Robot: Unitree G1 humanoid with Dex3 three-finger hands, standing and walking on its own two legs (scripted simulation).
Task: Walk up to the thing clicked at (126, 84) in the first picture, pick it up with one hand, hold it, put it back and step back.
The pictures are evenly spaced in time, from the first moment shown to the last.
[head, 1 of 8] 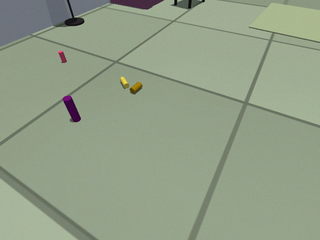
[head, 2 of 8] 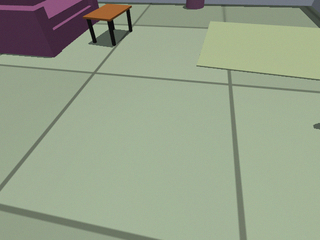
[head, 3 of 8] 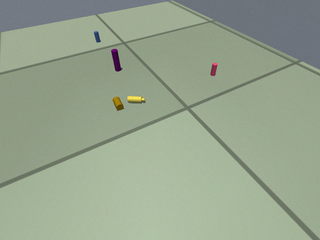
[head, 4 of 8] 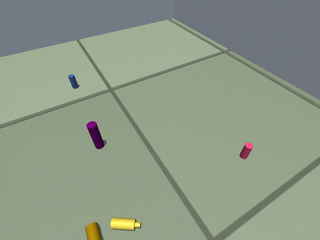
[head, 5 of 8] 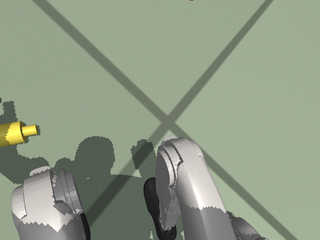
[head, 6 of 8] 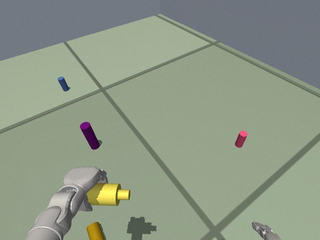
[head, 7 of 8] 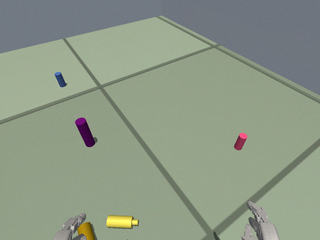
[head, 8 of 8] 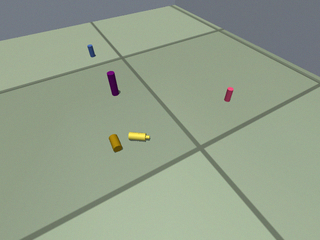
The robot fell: no
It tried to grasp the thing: yes
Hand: left
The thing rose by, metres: 0.67
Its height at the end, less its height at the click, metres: +0.00
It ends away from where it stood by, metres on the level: 0.01
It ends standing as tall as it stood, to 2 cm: yes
